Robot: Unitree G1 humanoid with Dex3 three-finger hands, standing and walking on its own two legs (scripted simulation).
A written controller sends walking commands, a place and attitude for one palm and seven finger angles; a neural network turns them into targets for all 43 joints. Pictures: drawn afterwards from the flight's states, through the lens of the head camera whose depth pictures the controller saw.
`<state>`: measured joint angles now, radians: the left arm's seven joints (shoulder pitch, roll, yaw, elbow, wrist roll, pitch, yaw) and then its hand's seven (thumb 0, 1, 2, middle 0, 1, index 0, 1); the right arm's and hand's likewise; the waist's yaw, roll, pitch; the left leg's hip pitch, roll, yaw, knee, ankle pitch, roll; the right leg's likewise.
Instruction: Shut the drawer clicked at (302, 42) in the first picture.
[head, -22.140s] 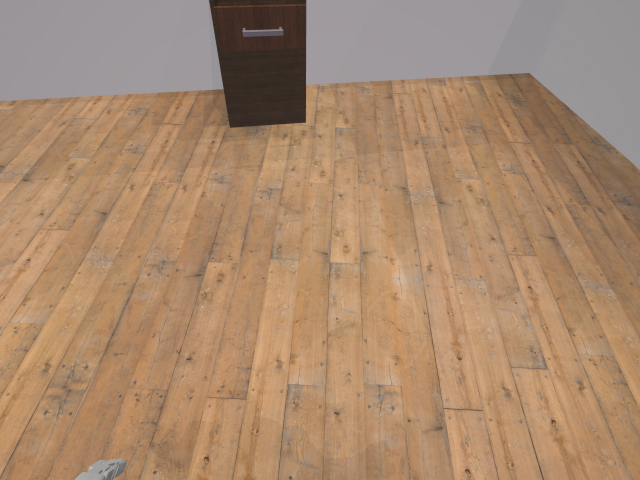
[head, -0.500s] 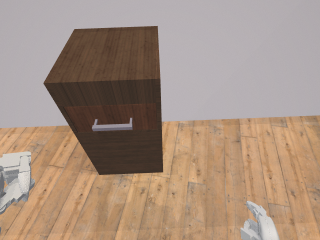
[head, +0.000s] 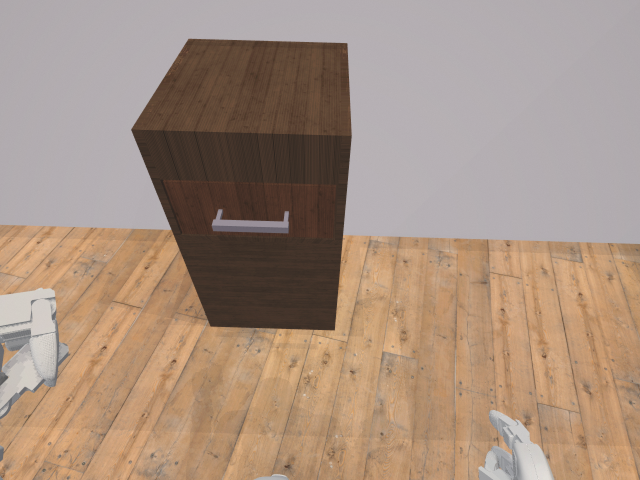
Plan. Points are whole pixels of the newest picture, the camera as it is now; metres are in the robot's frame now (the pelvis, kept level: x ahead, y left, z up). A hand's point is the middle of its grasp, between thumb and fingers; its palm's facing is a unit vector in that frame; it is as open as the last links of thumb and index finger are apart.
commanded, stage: step back with the hand held close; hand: left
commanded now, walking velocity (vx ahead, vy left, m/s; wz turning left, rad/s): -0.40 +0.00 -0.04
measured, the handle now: (252, 220) +0.68 +0.21 -0.18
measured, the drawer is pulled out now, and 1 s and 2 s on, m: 0.00 0.00 0.00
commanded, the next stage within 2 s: stop stepping back and stand still in 0.62 s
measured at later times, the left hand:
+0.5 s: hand (47, 439) +0.12 +0.20 +0.19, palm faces +0.25 -0.83 -0.50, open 3.2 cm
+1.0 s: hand out of the picture +0.05 +0.25 +0.17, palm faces +0.30 -0.85 -0.44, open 3.2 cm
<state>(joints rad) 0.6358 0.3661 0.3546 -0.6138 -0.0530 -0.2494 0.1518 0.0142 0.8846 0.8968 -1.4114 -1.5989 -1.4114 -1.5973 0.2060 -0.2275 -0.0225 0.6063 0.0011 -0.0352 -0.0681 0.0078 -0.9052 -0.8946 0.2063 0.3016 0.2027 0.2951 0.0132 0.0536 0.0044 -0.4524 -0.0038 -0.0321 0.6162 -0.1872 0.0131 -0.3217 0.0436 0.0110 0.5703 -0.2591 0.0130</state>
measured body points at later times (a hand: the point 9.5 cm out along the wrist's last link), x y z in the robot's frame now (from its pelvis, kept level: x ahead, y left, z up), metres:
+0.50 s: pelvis -0.08 -0.02 +0.00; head -0.08 -0.01 +0.45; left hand +0.10 +0.25 +0.21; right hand +0.06 -0.27 -0.09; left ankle +0.08 +0.09 -0.72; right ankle -0.16 -0.11 -0.72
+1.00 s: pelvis -0.13 +0.02 +0.00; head -0.13 +0.04 +0.45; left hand +0.03 +0.29 +0.20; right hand +0.01 -0.22 -0.08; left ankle -0.07 +0.11 -0.73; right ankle -0.20 -0.08 -0.72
